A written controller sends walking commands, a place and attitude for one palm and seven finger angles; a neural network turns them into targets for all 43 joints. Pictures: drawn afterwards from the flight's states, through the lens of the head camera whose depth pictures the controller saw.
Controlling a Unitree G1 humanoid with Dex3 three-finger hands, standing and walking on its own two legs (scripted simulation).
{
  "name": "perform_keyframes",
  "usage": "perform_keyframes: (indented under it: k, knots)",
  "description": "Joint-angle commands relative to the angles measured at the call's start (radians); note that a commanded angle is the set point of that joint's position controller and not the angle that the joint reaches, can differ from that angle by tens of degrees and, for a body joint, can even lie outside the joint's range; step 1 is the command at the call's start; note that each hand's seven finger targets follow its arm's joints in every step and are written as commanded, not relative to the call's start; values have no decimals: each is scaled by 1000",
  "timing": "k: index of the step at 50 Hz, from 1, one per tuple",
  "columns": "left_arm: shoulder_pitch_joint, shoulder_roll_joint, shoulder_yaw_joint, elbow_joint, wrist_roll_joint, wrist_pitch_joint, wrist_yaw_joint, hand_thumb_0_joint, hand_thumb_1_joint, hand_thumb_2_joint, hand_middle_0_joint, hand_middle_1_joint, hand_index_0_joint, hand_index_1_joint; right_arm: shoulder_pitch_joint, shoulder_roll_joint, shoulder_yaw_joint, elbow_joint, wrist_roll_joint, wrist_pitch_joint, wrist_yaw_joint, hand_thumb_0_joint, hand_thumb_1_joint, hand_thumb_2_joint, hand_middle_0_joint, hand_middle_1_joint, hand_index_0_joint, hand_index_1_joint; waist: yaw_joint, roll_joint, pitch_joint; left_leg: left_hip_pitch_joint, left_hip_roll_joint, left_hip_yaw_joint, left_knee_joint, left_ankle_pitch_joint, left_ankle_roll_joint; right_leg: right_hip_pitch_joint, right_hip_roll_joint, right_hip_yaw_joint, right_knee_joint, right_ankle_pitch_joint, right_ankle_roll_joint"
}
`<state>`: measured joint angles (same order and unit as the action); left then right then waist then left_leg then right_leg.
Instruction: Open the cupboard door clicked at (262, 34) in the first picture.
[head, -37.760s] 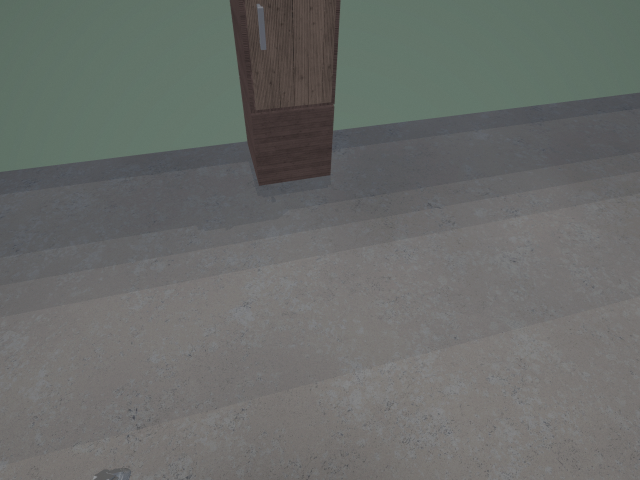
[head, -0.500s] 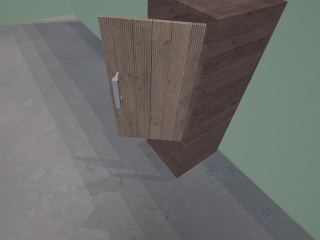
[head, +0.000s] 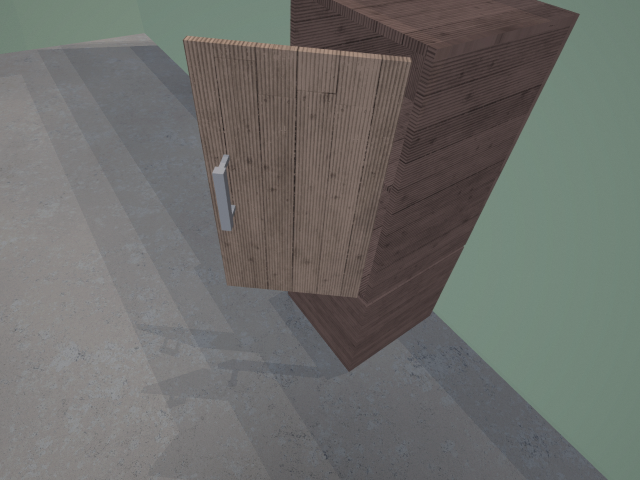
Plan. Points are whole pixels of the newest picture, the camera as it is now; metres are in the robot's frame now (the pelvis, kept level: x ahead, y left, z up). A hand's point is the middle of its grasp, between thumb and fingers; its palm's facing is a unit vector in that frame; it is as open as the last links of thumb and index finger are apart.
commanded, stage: shuffle to correct the standing spot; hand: left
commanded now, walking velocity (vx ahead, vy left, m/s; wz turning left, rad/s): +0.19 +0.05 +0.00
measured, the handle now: (226, 193) +0.59 +0.22 +0.00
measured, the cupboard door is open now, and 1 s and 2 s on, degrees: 50 50 50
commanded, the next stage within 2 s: come to a stop and stand still in 0.06 s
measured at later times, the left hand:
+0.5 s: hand (228, 473) +0.17 +0.14 -0.16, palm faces +0.03 -0.98 -0.20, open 7.3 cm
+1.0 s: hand out of the picture -0.01 +0.16 -0.16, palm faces +0.08 -0.98 -0.19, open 7.4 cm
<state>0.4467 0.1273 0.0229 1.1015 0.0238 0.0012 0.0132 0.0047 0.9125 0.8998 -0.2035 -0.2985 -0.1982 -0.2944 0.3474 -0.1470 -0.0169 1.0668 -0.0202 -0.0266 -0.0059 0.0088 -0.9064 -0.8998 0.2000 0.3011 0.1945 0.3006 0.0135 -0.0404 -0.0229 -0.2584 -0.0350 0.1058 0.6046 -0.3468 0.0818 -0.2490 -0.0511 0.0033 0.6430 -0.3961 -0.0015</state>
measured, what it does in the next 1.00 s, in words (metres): steps on the spot: right foot, then left foot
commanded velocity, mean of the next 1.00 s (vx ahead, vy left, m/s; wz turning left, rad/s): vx -0.03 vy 0.04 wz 0.00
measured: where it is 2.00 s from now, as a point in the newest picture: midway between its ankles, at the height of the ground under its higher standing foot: outside the picture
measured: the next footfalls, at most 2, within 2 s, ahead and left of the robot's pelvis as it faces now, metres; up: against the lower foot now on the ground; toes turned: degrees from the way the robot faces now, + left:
right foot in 0.32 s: +0.18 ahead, -0.14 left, +0.00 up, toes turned -6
left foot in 0.66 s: +0.09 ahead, +0.11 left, +0.00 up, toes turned +4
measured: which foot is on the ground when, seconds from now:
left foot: down 0.00-0.34, up 0.36-0.64, down 0.66-1.00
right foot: up 0.00-0.30, down 0.32-0.66, up 0.68-0.90, down 0.92-1.00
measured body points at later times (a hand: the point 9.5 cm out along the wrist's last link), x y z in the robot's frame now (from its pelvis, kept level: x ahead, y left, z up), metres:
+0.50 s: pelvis +0.07 -0.03 +0.00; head +0.10 -0.04 +0.45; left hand +0.17 +0.19 -0.14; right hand +0.05 -0.25 -0.16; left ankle +0.02 +0.09 -0.68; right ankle +0.14 -0.13 -0.73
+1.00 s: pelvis +0.02 +0.00 +0.01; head +0.04 -0.01 +0.46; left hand -0.01 +0.21 -0.14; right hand +0.08 -0.23 -0.15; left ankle +0.06 +0.11 -0.73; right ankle +0.00 -0.11 -0.73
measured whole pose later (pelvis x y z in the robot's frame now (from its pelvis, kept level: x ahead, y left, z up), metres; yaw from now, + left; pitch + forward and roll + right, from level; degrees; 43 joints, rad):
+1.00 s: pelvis +0.02 +0.00 +0.01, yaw +1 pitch +0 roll +1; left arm 0.36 0.13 0.00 1.07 0.02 0.01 0.02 0.01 0.92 0.90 -0.20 -0.30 -0.20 -0.29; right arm 0.23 -0.16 -0.03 1.01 -0.01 0.01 -0.03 0.01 -0.94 -0.90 0.20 0.30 0.20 0.30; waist 0.02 0.01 0.02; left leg -0.29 0.00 0.07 0.49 -0.20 0.01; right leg -0.21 0.00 -0.03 0.52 -0.32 -0.03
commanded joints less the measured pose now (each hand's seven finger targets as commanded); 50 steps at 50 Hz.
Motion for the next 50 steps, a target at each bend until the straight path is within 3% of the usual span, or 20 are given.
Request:
perform_keyframes:
  k: [1, 3, 6, 13, 15, 16, 17, 18, 21, 26, 31, 32, 33, 34, 35, 37, 43, 45, 47, 50]
  knots:
    - [-151, 71, 16, -130, 13, -40, 3, 0, 900, 900, -200, -300, -200, -300, 249, -132, -13, 20, -7, -38, -28, 0, -900, -900, 200, 300, 200, 300, -92, 223, 207, 224, 382, -515, -418, 128, 136, -526, -14, -18, 425, -86, -42]
    - [-152, 56, 18, -120, 7, -51, -8, 0, 900, 900, -200, -300, -200, -300, 186, -101, -4, 2, -5, -54, -28, 0, -900, -900, 200, 300, 200, 300, -60, 104, 165, 213, 367, -397, -368, 393, 179, -484, -52, -18, 443, -30, -36]
    - [-161, 15, 9, -119, 0, -40, -16, 0, 900, 900, -200, -300, -200, -300, 155, -103, -3, 0, -5, -64, -30, 0, -900, -900, 200, 300, 200, 300, -35, 116, 101, 200, 299, -223, -352, 595, 156, -363, -42, -67, 325, 37, -20]
    - [-193, 29, 7, -132, -3, -33, -5, 0, 900, 900, -200, -300, -200, -300, 137, -99, 2, 24, -3, -41, -38, 0, -900, -900, 200, 300, 200, 300, -4, 114, 79, 129, 233, -110, -224, 789, 73, -77, 18, -110, -45, 231, -17]
    - [-77, 104, 21, -100, -4, -47, 11, 0, 900, 900, -200, -300, -200, -300, 116, -98, -3, 20, 13, -39, -34, 0, -900, -900, 200, 300, 200, 300, 55, 18, -10, 50, 180, -95, -94, 632, -2, 179, -32, -51, -193, 516, -8]
    - [-30, 167, 32, -88, -3, -53, 24, 0, 900, 900, -200, -300, -200, -300, 141, -74, -5, 13, 21, -35, -30, 0, -900, -900, 200, 300, 200, 300, 55, -96, -84, -90, 110, -66, 26, 344, -46, 347, -192, 127, -124, 873, -77]
    - [-24, 230, 44, -93, -7, -48, 28, 0, 900, 900, -200, -300, -200, -300, 195, -52, -14, 4, 25, -17, -29, 0, -900, -900, 200, 300, 200, 300, 27, -180, -138, -141, 26, -36, 177, -165, -83, 382, -390, 246, -134, 1155, -201]
    - [-35, 243, 47, -110, -6, -38, 30, 0, 900, 900, -200, -300, -200, -300, 188, -51, -23, -3, 24, -1, -39, 0, -900, -900, 200, 300, 200, 300, 24, -134, -114, -122, 33, -86, 287, -309, -81, 271, -438, 242, -165, 1197, -276]
    - [-153, 185, 41, -141, -2, -24, 42, 0, 900, 900, -200, -300, -200, -300, 82, -31, -23, -14, 16, 36, -32, 0, -900, -900, 200, 300, 200, 300, 9, -173, -31, -170, 66, -113, 452, -262, -95, 89, -357, 184, -236, 920, -266]
    - [-233, 223, 66, -193, 10, 2, 36, 0, 900, 900, -200, -300, -200, -300, 53, -20, -33, -41, 9, 58, -8, 0, -900, -900, 200, 300, 200, 300, -7, -112, -34, -92, 49, -51, 341, -111, -111, -74, -279, 101, -309, 457, -195]
    - [-279, 209, 65, -221, 6, 28, 25, 0, 900, 900, -200, -300, -200, -300, 139, -24, -34, -43, 7, 40, -6, 0, -900, -900, 200, 300, 200, 300, -62, -70, -13, 140, 31, -7, -95, 70, -98, -235, -180, 68, -240, 8, -99]
    - [-261, 157, 51, -233, 2, 37, 22, 0, 900, 900, -200, -300, -200, -300, 135, -66, -43, -54, 5, 36, -11, 0, -900, -900, 200, 300, 200, 300, -56, 89, 19, 132, 109, -118, -227, 7, -79, -282, -101, 14, -106, -57, -55]
    - [-252, 95, 41, -249, -9, 46, 18, 0, 900, 900, -200, -300, -200, -300, 82, -149, -58, -93, -8, 32, -14, 0, -900, -900, 200, 300, 200, 300, -51, 375, 88, -25, 319, -402, -391, -93, 5, -335, 15, -77, 95, -137, 6]
    - [-279, 109, 43, -254, -7, 52, 19, 0, 900, 900, -200, -300, -200, -300, -5, -180, -58, -140, -15, 35, -20, 0, -900, -900, 200, 300, 200, 300, -43, 337, 150, -239, 396, -480, -476, -147, 89, -263, 23, -4, 250, -109, -2]
    - [-243, 118, 50, -245, -8, 52, 11, 0, 900, 900, -200, -300, -200, -300, -110, -172, -48, -173, -18, 36, -20, 0, -900, -900, 200, 300, 200, 300, 8, 243, 144, -348, 372, -421, -494, -222, 114, -165, 2, 29, 335, -33, -11]
    - [-161, 97, 50, -192, 9, 51, 5, 0, 900, 900, -200, -300, -200, -300, -183, -128, -35, -178, -14, 25, -25, 0, -900, -900, 200, 300, 200, 300, 50, 211, 125, -321, 267, -293, -424, -83, 66, -152, 29, 20, 436, 45, -8]
    - [-123, 60, 12, -156, -4, 7, 8, 0, 900, 900, -200, -300, -200, -300, -51, -130, -33, -125, -9, 21, -29, 0, -900, -900, 200, 300, 200, 300, -10, 125, 16, 57, 247, -253, -273, 243, 76, -82, 16, -37, -76, -25, 15]
    - [-63, 84, 6, -118, -5, -10, 16, 0, 900, 900, -200, -300, -200, -300, -32, -112, -26, -109, 8, 18, -25, 0, -900, -900, 200, 300, 200, 300, 1, 51, -15, 13, 186, -211, -184, 245, 13, 79, -15, 36, -292, 192, 2]
    - [-70, 147, 3, -105, -6, -23, 21, 0, 900, 900, -200, -300, -200, -300, -46, -65, -13, -113, 19, 19, -17, 0, -900, -900, 200, 300, 200, 300, -26, -84, 17, -11, 92, -109, -144, 134, -59, 46, -175, 179, -315, 376, -69]
    - [-83, 115, -9, -78, -11, -35, 23, 0, 900, 900, -200, -300, -200, -300, -54, -82, -14, -77, 11, 21, -19, 0, -900, -900, 200, 300, 200, 300, -32, -152, 1, 68, 95, -96, -151, 212, -71, 24, -121, 131, -274, 481, -72]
